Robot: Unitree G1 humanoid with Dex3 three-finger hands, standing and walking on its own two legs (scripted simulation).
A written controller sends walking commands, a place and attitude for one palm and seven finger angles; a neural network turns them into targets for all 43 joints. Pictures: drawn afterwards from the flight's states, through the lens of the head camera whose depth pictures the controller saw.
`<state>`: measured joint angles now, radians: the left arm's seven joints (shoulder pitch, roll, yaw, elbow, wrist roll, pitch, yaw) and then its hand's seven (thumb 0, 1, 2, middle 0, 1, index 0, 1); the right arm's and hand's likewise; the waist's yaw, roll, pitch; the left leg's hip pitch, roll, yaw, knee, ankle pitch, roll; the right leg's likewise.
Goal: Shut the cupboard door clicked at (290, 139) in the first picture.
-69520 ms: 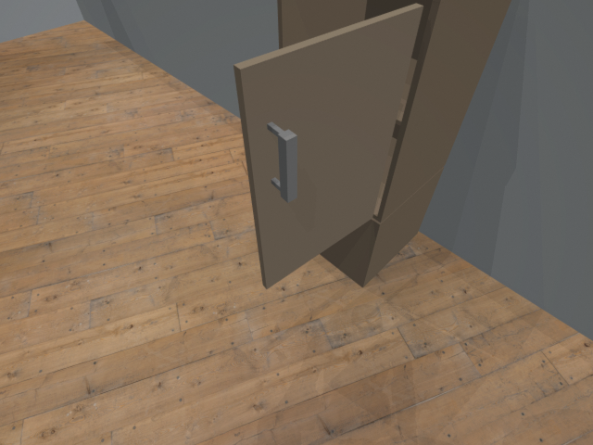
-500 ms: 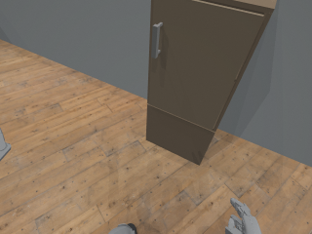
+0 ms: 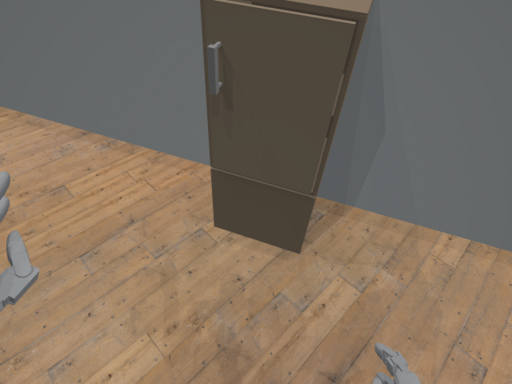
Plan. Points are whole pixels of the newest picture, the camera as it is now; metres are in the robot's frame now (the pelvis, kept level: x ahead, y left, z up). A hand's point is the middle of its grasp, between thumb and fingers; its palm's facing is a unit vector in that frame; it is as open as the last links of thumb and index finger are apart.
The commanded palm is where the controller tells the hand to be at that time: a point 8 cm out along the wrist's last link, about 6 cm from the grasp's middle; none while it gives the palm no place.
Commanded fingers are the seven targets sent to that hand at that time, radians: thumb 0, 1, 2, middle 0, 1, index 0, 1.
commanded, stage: stop stepping back and stand still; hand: left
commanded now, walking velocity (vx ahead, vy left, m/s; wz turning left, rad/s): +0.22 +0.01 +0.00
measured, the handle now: (216, 68) +0.94 +0.12 +0.08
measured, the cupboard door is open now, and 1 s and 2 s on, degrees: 0 0 0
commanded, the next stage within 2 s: let the arm hang, fingers relaxed in 0.22 s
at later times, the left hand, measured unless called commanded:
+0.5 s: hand (114, 366) +0.19 +0.23 -0.10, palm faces +0.03 -0.95 -0.31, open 7.4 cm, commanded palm none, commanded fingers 0.00 0.90 0.90 -0.20 -0.30 -0.20 -0.30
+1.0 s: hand out of the picture +0.03 +0.25 -0.17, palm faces +0.03 -0.97 -0.24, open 7.3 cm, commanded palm none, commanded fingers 0.00 0.90 0.90 -0.20 -0.30 -0.20 -0.30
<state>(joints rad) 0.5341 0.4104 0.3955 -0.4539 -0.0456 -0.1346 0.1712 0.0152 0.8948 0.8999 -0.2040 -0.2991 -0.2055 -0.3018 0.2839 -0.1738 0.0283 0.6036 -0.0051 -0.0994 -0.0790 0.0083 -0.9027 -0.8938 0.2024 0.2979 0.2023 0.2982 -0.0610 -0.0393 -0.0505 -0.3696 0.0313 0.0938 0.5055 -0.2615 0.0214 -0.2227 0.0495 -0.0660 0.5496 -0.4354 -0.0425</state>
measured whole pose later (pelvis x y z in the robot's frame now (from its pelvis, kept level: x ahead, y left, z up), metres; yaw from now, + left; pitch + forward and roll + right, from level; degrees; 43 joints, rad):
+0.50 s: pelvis +0.01 +0.03 -0.02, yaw +1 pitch +0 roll +3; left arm 0.25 0.22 0.04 0.42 0.01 0.08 0.02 0.01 0.91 0.90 -0.19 -0.30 -0.19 -0.30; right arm 0.17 -0.24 0.04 0.70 -0.04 -0.02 -0.01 0.01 -0.91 -0.89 0.20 0.30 0.20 0.30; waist -0.04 0.01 0.03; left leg -0.39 -0.01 0.11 0.63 -0.24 0.02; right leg -0.36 -0.02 0.00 0.75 -0.42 0.01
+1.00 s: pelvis +0.03 +0.05 +0.01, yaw +0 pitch -2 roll +0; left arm 0.29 0.21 0.01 1.08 0.01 0.02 0.03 -0.01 0.92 0.90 -0.20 -0.30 -0.20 -0.30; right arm 0.28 -0.19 0.00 1.07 -0.02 0.01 -0.03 0.00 -0.91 -0.89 0.20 0.30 0.20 0.30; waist -0.01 0.01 0.01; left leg -0.20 0.01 0.07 0.40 -0.17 0.03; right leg -0.13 0.02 -0.01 0.38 -0.22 -0.02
